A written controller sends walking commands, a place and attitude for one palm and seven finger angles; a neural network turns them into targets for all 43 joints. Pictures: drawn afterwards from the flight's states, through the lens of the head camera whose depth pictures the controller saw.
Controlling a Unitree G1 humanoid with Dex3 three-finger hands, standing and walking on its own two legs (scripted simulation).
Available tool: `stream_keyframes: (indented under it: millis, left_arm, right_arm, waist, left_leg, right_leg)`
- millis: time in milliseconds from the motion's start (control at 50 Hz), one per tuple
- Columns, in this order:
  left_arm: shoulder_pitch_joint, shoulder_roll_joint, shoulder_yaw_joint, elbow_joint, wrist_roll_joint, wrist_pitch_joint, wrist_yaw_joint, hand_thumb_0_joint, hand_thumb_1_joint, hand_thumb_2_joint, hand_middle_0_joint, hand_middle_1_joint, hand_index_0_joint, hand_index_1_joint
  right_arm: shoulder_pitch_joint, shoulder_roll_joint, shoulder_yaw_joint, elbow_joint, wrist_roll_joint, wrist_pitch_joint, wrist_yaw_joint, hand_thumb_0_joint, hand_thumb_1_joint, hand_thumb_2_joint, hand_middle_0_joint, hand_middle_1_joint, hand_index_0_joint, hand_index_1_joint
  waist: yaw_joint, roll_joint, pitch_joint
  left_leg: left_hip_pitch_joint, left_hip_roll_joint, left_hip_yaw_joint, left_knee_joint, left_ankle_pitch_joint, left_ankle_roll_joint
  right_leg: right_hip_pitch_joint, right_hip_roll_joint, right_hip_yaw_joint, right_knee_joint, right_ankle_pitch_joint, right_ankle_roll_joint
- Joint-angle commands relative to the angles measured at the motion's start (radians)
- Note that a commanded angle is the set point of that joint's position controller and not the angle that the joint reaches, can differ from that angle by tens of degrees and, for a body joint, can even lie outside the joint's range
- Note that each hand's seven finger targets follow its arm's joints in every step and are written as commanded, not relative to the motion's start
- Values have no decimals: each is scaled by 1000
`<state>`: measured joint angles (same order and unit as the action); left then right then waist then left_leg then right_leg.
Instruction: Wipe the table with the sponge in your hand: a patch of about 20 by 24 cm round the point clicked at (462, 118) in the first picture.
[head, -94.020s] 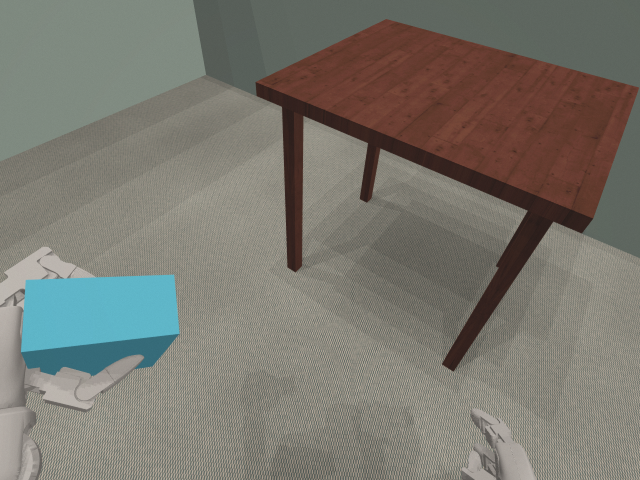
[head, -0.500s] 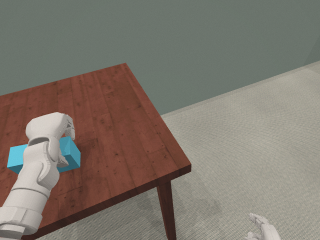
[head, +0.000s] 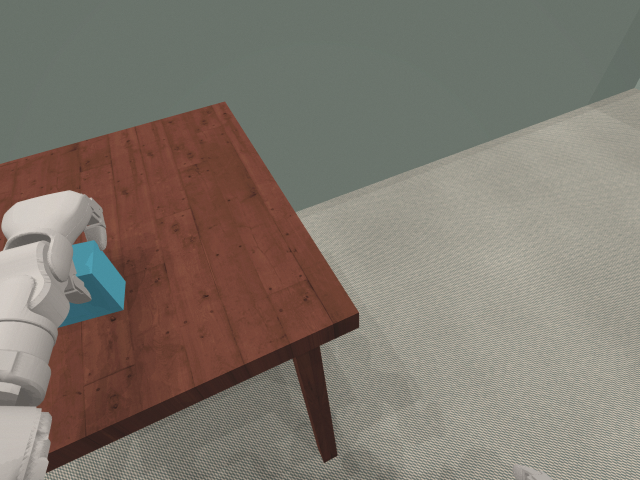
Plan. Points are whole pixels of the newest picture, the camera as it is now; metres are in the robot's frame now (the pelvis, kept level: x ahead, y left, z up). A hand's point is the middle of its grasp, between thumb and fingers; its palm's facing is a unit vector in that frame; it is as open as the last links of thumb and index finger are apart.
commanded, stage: wipe forward along the middle lane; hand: left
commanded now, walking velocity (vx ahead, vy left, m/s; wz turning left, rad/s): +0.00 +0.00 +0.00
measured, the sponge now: (62, 296) +0.33 +0.39 +0.06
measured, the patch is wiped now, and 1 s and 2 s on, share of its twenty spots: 1.00 1.00 1.00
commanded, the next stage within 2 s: slide back across to the first lane in 0.32 s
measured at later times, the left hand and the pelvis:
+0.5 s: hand (69, 231) +0.39 +0.38 +0.12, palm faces -0.15 +0.01 -0.99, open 9.2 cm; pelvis +0.01 +0.01 +0.00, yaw +0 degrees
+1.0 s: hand (33, 230) +0.39 +0.42 +0.13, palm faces -0.07 -0.02 -1.00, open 9.2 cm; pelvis +0.03 +0.06 +0.01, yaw -1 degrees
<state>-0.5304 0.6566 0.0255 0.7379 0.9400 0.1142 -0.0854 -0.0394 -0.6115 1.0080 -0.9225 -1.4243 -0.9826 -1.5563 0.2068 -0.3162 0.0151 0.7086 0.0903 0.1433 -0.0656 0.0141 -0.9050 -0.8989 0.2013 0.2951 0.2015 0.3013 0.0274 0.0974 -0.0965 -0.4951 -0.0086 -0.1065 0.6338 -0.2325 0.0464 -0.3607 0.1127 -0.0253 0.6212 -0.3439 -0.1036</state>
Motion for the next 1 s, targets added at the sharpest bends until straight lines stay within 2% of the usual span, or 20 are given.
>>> stream_keyframes:
  millis: [0,40,60,100,160,300,360,400,460,500,540,560,740,760,820,860,900,940,960,980]
  left_arm:
    - [-272,279,54,-1,48,-8,64,0,100,1300,-1200,-1600,-1200,-1600]
    - [-287,307,69,25,55,-15,67,0,100,1300,-1200,-1600,-1200,-1600]
    - [-302,309,69,11,53,-22,63,0,100,1300,-1200,-1600,-1200,-1600]
    - [-295,279,49,30,58,-31,69,0,100,1300,-1200,-1600,-1200,-1600]
    - [-294,336,103,40,46,-44,72,0,100,1300,-1200,-1600,-1200,-1600]
    - [-404,322,51,92,60,-48,87,0,100,1300,-1200,-1600,-1200,-1600]
    - [-394,370,92,100,64,-49,81,0,100,1300,-1200,-1600,-1200,-1600]
    - [-377,309,47,105,68,-51,79,0,100,1300,-1200,-1600,-1200,-1600]
    - [-342,368,113,50,65,-67,82,0,100,1300,-1200,-1600,-1200,-1600]
    - [-339,367,113,65,61,-67,91,0,100,1300,-1200,-1600,-1200,-1600]
    - [-331,404,149,48,57,-66,100,0,100,1300,-1200,-1600,-1200,-1600]
    - [-343,408,157,24,49,-71,99,0,100,1300,-1200,-1600,-1200,-1600]
    - [-273,434,181,-25,59,-25,94,0,100,1300,-1200,-1600,-1200,-1600]
    - [-272,442,194,-62,53,-28,86,0,100,1300,-1200,-1600,-1200,-1600]
    - [-176,383,169,-94,47,-11,76,0,100,1300,-1200,-1600,-1200,-1600]
    - [-156,384,180,-152,34,-10,63,0,100,1300,-1200,-1600,-1200,-1600]
    - [-141,355,159,-165,32,2,61,0,100,1300,-1200,-1600,-1200,-1600]
    - [-130,381,187,-179,27,10,59,0,100,1300,-1200,-1600,-1200,-1600]
    - [-132,402,209,-220,21,3,54,0,100,1300,-1200,-1600,-1200,-1600]
    - [-100,374,193,-220,25,6,57,0,100,1300,-1200,-1600,-1200,-1600]
  right_arm:
    - [-60,-134,-47,-126,-1,-32,-2,0,-900,-900,200,300,200,300]
    - [-48,-140,-47,-121,0,-30,1,0,-900,-900,200,300,200,300]
    - [-53,-136,-47,-128,2,-29,2,0,-900,-900,200,300,200,300]
    - [-33,-138,-53,-123,-1,-26,5,0,-900,-900,200,300,200,300]
    - [-29,-144,-53,-124,1,-20,5,0,-900,-900,200,300,200,300]
    - [3,-151,-53,-107,5,-21,8,0,-900,-900,200,300,200,300]
    - [4,-153,-55,-110,3,-18,9,0,-900,-900,200,300,200,300]
    - [18,-149,-58,-111,2,-12,13,0,-900,-900,200,300,200,300]
    - [-2,-142,-60,-135,0,1,13,0,-900,-900,200,300,200,300]
    - [3,-145,-62,-132,0,6,11,0,-900,-900,200,300,200,300]
    - [-8,-148,-61,-135,2,9,12,0,-900,-900,200,300,200,300]
    - [-22,-141,-57,-149,4,8,11,0,-900,-900,200,300,200,300]
    - [-58,-142,-61,-162,2,20,17,0,-900,-900,200,300,200,300]
    - [-78,-137,-57,-172,3,22,16,0,-900,-900,200,300,200,300]
    - [-78,-134,-63,-181,1,27,26,0,-900,-900,200,300,200,300]
    - [-103,-129,-59,-196,2,29,29,0,-900,-900,200,300,200,300]
    - [-96,-131,-64,-189,1,33,30,0,-900,-900,200,300,200,300]
    - [-101,-136,-63,-191,-1,35,31,0,-900,-900,200,300,200,300]
    - [-122,-134,-57,-201,-1,36,31,0,-900,-900,200,300,200,300]
    - [-108,-129,-61,-198,-4,37,33,0,-900,-900,200,300,200,300]
  waist:
    - [-32,-150,-120]
    - [-35,-147,-125]
    - [-31,-101,-146]
    - [-39,-132,-155]
    - [-34,-162,-179]
    - [-70,-125,-133]
    - [-50,-119,-202]
    - [-58,-108,-214]
    - [-27,-80,-273]
    - [-41,-123,-220]
    - [-31,-129,-207]
    - [-21,-92,-213]
    - [-12,-85,-206]
    - [-1,-41,-220]
    - [-1,-71,-201]
    - [9,-25,-209]
    - [-5,-48,-173]
    - [-1,-75,-171]
    - [15,-21,-186]
    - [12,-33,-187]
  left_leg:
    - [13,-51,76,-5,1,34]
    - [1,-48,72,1,3,34]
    - [6,-49,69,-3,23,32]
    - [14,-47,74,8,31,36]
    - [-12,-44,68,10,41,34]
    - [-16,-40,76,10,11,40]
    - [-14,-40,74,14,53,37]
    - [11,-42,78,19,78,38]
    - [40,-44,75,9,115,38]
    - [28,-42,82,4,85,41]
    - [31,-43,82,-9,80,42]
    - [44,-44,79,-25,94,41]
    - [128,-43,86,-57,143,43]
    - [146,-45,80,-63,174,43]
    - [180,-41,78,-69,208,42]
    - [209,-39,67,-83,241,41]
    - [233,-31,61,-92,232,41]
    - [241,-28,56,-99,239,39]
    - [254,-28,47,-110,267,36]
    - [269,-25,41,-111,282,34]
  right_leg:
    - [38,-92,143,-163,263,70]
    - [40,-94,149,-162,280,69]
    - [46,-92,157,-156,305,61]
    - [43,-94,138,-152,331,68]
    - [74,-99,158,-143,398,72]
    - [2,-87,124,-156,293,71]
    - [51,-92,138,-141,374,66]
    - [48,-88,114,-135,397,67]
    - [96,-85,121,-130,434,58]
    - [81,-83,110,-143,399,66]
    - [86,-78,105,-150,374,64]
    - [90,-75,100,-151,359,56]
    - [134,-71,74,-177,370,54]
    - [142,-71,77,-171,386,45]
    - [143,-65,51,-178,406,46]
    - [142,-62,49,-180,396,36]
    - [101,-54,28,-193,347,38]
    - [109,-53,24,-199,347,38]
    - [114,-53,26,-192,346,29]
    - [109,-50,12,-186,334,30]
